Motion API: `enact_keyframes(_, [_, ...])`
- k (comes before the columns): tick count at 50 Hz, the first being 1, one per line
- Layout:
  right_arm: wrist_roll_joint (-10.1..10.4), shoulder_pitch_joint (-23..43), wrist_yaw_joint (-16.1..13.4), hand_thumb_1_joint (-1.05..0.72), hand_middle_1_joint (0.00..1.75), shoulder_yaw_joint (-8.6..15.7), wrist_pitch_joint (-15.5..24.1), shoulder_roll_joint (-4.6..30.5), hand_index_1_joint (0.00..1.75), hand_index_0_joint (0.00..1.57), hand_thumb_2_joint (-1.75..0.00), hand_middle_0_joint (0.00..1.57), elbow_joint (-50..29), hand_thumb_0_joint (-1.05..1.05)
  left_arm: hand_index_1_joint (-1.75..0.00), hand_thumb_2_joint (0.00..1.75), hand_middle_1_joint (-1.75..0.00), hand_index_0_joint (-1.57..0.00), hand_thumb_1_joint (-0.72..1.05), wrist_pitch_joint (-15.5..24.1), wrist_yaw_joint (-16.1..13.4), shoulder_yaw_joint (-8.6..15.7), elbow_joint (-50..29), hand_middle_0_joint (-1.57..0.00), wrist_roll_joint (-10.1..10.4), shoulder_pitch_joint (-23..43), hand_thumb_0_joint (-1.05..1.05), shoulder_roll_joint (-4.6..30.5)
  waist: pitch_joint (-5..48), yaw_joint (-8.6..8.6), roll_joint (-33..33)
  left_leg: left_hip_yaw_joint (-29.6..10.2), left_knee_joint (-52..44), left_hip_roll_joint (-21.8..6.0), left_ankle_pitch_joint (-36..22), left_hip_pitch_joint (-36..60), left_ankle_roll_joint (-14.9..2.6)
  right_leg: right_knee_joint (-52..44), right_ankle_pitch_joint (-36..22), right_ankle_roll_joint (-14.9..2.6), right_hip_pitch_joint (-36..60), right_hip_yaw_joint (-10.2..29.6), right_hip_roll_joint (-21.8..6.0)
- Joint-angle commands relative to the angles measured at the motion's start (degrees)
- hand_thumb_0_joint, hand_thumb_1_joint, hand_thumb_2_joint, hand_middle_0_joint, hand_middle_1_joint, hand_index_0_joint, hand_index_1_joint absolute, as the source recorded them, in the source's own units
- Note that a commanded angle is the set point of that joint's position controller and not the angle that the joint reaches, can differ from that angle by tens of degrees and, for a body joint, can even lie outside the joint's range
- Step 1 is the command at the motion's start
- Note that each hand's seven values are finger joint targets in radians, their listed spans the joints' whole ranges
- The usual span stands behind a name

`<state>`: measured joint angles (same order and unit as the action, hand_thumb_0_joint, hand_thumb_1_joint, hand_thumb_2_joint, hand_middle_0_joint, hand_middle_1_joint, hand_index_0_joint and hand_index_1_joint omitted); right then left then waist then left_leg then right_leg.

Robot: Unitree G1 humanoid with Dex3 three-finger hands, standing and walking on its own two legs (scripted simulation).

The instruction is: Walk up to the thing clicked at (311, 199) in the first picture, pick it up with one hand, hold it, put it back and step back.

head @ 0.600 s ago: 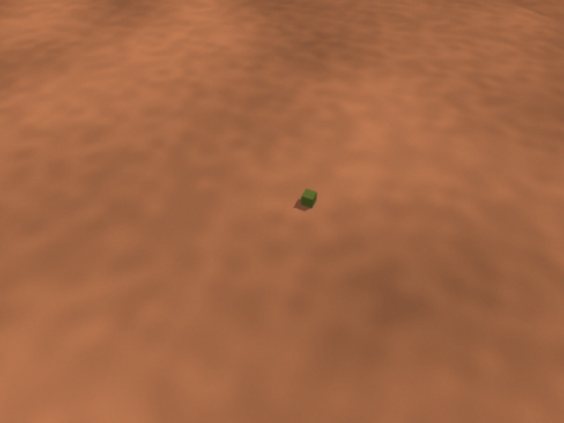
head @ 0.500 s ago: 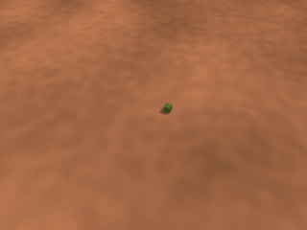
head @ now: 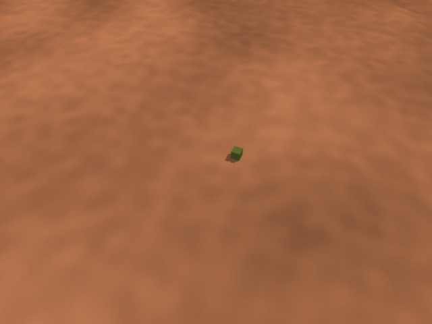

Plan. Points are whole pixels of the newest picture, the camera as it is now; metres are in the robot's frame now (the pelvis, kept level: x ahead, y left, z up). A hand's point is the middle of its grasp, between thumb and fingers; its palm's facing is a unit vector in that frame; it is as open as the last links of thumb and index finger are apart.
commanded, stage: stand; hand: left
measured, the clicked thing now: (236, 153) +1.26 -0.12 -0.75
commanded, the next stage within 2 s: walk up in 0.52 s
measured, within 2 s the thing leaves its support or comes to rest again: neither
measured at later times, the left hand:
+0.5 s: hand out of the picture +0.08 +0.25 -0.16, palm faces -0.03 -0.94 -0.33, open 7.4 cm
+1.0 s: hand (141, 320) +0.18 +0.17 -0.15, palm faces -0.11 -0.92 -0.39, open 7.4 cm
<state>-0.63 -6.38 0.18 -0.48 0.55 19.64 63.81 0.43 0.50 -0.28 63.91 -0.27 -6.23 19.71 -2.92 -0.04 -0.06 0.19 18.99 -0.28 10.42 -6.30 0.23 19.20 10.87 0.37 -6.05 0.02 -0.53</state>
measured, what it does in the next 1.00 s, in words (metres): walks ahead: right foot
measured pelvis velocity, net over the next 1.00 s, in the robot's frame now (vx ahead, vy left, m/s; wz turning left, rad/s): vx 0.11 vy -0.10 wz -0.17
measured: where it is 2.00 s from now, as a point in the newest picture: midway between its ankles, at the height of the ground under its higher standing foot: (255, 262)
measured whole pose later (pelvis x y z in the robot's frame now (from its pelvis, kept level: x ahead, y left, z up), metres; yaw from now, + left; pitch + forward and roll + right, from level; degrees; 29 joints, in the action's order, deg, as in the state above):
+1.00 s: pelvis +0.11 -0.10 -0.02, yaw -10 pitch -5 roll +0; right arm -1.4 -12.9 3.0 4.5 0.8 25.9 55.9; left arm 2.3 4.3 4.4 54.2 -0.8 -17.8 21.9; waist -3.2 2.0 3.8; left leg 2.1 62.3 -4.2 24.9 -21.0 -1.7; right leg 35.2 15.6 -1.7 -15.6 -2.0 -0.6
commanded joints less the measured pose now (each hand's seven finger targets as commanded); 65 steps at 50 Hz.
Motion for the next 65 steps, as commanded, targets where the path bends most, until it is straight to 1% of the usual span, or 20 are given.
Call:
enact_keyframes(1, [0.2,2.6,-0.9,-0.9,0.3,2.5,1.4,12.3,0.3,0.2,-0.9,0.2,-3.1,0.0,-0.3,0.9,-0.3,-0.2,0.9,1.4,-1.0,2.2,-3.2,-0.2,-0.2,2.2,0.0,12.1,3.6,0.34,0.2,-6.0,-3.0,-7.0,-8.0,0.6,-1.73,-2.8,-7.3,-1.86,0.0,5.0,-6.6])
enact_keyframes(25, [0.1,1.8,-0.8,-0.9,0.3,2.5,1.2,12.4,0.3,0.2,-0.9,0.2,-3.0,0.0,-0.3,0.9,-0.3,-0.2,0.9,1.4,-1.1,2.3,-3.1,-0.2,-0.2,2.0,0.0,12.4,4.0,0.01,-0.3,-5.8,-2.9,-6.8,-8.0,1.1,-1.73,-3.4,-8.2,-1.91,0.8,5.3,-7.0])
enact_keyframes(26, [-1.4,-2.6,0.0,-0.9,0.3,6.7,2.8,18.8,0.3,0.2,-0.9,0.2,-6.6,0.0,-0.3,0.9,-0.3,-0.2,0.9,1.4,0.9,6.2,-7.8,-0.2,-1.6,-1.7,0.0,17.0,9.0,-1.7,-0.4,-5.7,1.4,-6.3,21.0,8.1,-5.61,2.4,18.0,-3.71,-6.8,6.2,-2.9])
enact_keyframes(27, [-1.8,-6.4,0.2,-0.9,0.3,7.9,3.2,20.2,0.3,0.2,-0.9,0.2,-4.6,0.0,-0.3,0.9,-0.3,-0.2,0.9,0.8,1.8,6.1,-8.0,-0.2,-2.0,2.2,0.0,16.0,3.6,-4.66,3.3,-10.9,-2.7,-9.8,32.6,12.8,-7.9,8.9,24.1,-3.38,-22.3,3.6,-1.4])
enact_keyframes(28, [-1.9,-8.5,0.2,-0.9,0.3,9.1,3.4,22.4,0.3,0.2,-0.9,0.2,-4.7,0.0,-0.3,0.9,-0.3,-0.2,0.9,0.3,2.4,6.2,-9.6,-0.2,-2.1,4.9,0.0,14.4,-0.1,-6.2,11.1,-20.5,-10.8,-18.4,39.8,13.5,-11.24,22.7,18.2,-2.21,-31.1,-0.7,0.1])
enact_keyframes(30, [-1.6,-6.0,0.2,-0.9,0.3,9.7,4.1,23.2,0.3,0.2,-0.9,0.2,-7.5,0.0,-0.3,0.9,-0.3,-0.2,0.9,0.7,3.0,6.7,-11.7,-0.2,-2.4,5.0,0.0,15.7,-4.6,-4.6,6.4,-26.2,-13.6,-26.6,33.5,6.9,-15.31,31.8,15.5,-2.05,-34.8,6.7,-4.5])
enact_keyframes(37, [-2.4,2.3,1.5,-0.9,0.3,9.5,4.9,20.2,0.3,0.2,-0.9,0.2,-13.2,0.0,-0.3,0.9,-0.3,-0.2,0.9,1.0,6.0,7.5,-12.3,-0.2,-1.3,-4.0,0.0,13.9,-1.5,1.26,11.7,-2.5,-8.5,-15.4,19.5,-3.1,-9.46,19.3,7.0,-0.97,-15.9,0.2,-6.3])
enact_keyframes(41, [-2.4,1.6,1.7,-0.9,0.3,8.6,3.6,17.1,0.3,0.2,-0.9,0.2,-13.9,0.0,-0.3,0.9,-0.3,-0.2,0.9,2.0,4.6,9.2,-7.8,-0.2,-1.8,-16.7,0.0,16.0,2.6,6.25,-0.8,6.0,14.1,-9.4,20.4,-14.9,-6.82,14.0,-0.1,-0.63,6.0,-5.8,-0.5])
enact_keyframes(42, [-2.4,-0.7,1.7,-0.9,0.3,7.3,3.2,13.9,0.3,0.2,-0.9,0.2,-14.2,0.0,-0.3,0.9,-0.3,-0.2,0.9,2.4,3.6,10.5,-6.5,-0.2,-2.2,-22.9,0.0,19.3,4.7,9.08,-11.8,8.3,28.8,-5.5,22.5,-22.7,-5.93,12.5,7.2,-1.68,13.7,-2.8,-0.1])
enact_keyframes(43, [-1.7,-2.6,2.1,-0.9,0.3,5.6,3.0,9.5,0.3,0.2,-0.9,0.2,-15.6,0.0,-0.3,0.9,-0.3,-0.2,0.9,2.6,2.5,11.7,-7.5,-0.2,-2.4,-25.5,0.0,23.2,3.0,10.07,-24.4,7.1,44.0,0.1,26.7,-32.2,-3.76,1.0,27.8,-4.4,12.9,16.3,-9.1])
enact_keyframes(44, [-0.6,-4.3,2.3,-0.9,0.3,6.2,2.4,13.0,0.3,0.2,-0.9,0.2,-16.3,0.0,-0.3,0.9,-0.3,-0.2,0.9,3.1,2.4,11.1,-11.5,-0.2,-2.1,-19.2,0.0,25.3,1.4,6.18,-18.7,2.1,49.0,0.7,22.7,-32.8,-1.64,-14.1,45.0,-10.39,4.3,40.5,-20.0])
enact_keyframes(45, [-1.2,-3.3,2.0,-0.9,0.3,7.7,2.3,18.0,0.3,0.2,-0.9,0.2,-15.6,0.0,-0.3,0.9,-0.3,-0.2,0.9,3.1,2.6,10.9,-13.5,-0.2,-1.0,-13.1,0.0,27.2,-4.4,3.95,-13.6,-1.6,49.0,-3.3,21.3,-29.6,-1.37,-15.5,48.6,-13.97,-5.1,45.4,-23.0])
enact_keyframes(46, [-1.0,-1.9,2.1,-0.9,0.3,8.1,2.6,19.6,0.3,0.2,-0.9,0.2,-15.0,0.0,-0.3,0.9,-0.3,-0.2,0.9,3.1,2.4,10.6,-14.4,-0.2,-0.5,-11.0,0.0,26.1,-7.6,3.08,-9.7,-3.2,49.2,-5.7,18.4,-29.8,-1.79,-14.7,43.7,-15.3,-8.8,42.5,-21.5])
enact_keyframes(51, [-0.2,-10.2,3.3,-0.9,0.3,7.8,2.3,17.0,0.3,0.2,-0.9,0.2,-12.2,0.0,-0.3,0.9,-0.3,-0.2,0.9,4.3,1.9,8.6,-14.9,-0.2,-0.1,-9.8,0.0,20.2,-3.4,0.31,-7.9,-1.5,37.9,-7.2,7.7,-21.3,-1.83,-8.2,23.4,-11.21,-10.2,19.5,-12.0])
enact_keyframes(58, [-1.3,-2.7,4.2,-0.9,0.3,8.1,3.2,15.5,0.3,0.2,-0.9,0.2,-17.7,0.0,-0.3,0.9,-0.3,-0.2,0.9,5.2,2.0,8.4,-17.7,-0.2,-0.5,-10.9,0.0,20.5,-3.5,2.04,-4.7,1.0,20.3,-6.3,3.7,-18.9,0.01,-6.1,17.9,-11.74,-10.3,14.6,-12.0])
enact_keyframes(60, [-1.2,-5.1,4.0,-0.9,0.3,8.5,3.8,15.1,0.3,0.2,-0.9,0.2,-17.3,0.0,-0.3,0.9,-0.3,-0.2,0.9,5.1,2.1,8.0,-18.2,-0.2,-0.6,-9.4,0.0,20.5,-2.5,0.46,-3.9,2.7,17.5,-5.1,2.2,-11.4,-0.2,-3.3,15.6,-11.16,-13.8,12.4,-11.5])
enact_keyframes(62, [-1.4,-13.7,3.4,-0.9,0.3,9.4,4.5,15.7,0.3,0.2,-0.9,0.2,-15.3,0.0,-0.3,0.9,-0.3,-0.2,0.9,5.0,2.0,7.3,-19.1,-0.2,-1.0,-7.4,0.0,18.8,1.3,-4.95,-1.2,4.1,12.6,-3.0,1.8,2.7,-1.01,7.7,9.0,-9.06,-19.2,8.9,-9.2])
enact_keyframes(63, [-1.5,-19.7,2.6,-0.9,0.3,10.4,5.1,18.4,0.3,0.2,-0.9,0.2,-13.4,0.0,-0.3,0.9,-0.3,-0.2,0.9,4.9,1.9,6.3,-19.1,-0.2,-0.9,-10.2,0.0,15.6,5.4,-7.3,8.3,0.4,7.5,-4.0,8.9,12.8,-2.41,24.0,3.7,-7.45,-23.5,4.6,-4.2])
enact_keyframes(64, [-2.2,-22.7,1.8,-0.9,0.3,11.3,5.6,22.1,0.3,0.2,-0.9,0.2,-13.7,0.0,-0.3,0.9,-0.3,-0.2,0.9,4.9,1.9,4.7,-18.7,-0.2,-0.3,-14.2,0.0,9.9,6.9,-7.23,21.2,-19.8,-0.5,-15.6,22.5,17.4,-5.52,40.1,14.5,-4.13,-32.6,1.4,3.9])
enact_keyframes(65, [-1.5,-18.6,1.7,-0.9,0.3,11.0,5.9,23.3,0.3,0.2,-0.9,0.2,-16.0,0.0,-0.3,0.9,-0.3,-0.2,0.9,4.4,1.2,4.9,-18.0,-0.2,0.0,-16.0,0.0,12.6,4.2,-4.49,14.8,-36.8,-8.5,-24.3,31.5,13.5,-9.23,47.4,17.3,-3.23,-38.1,4.4,6.1])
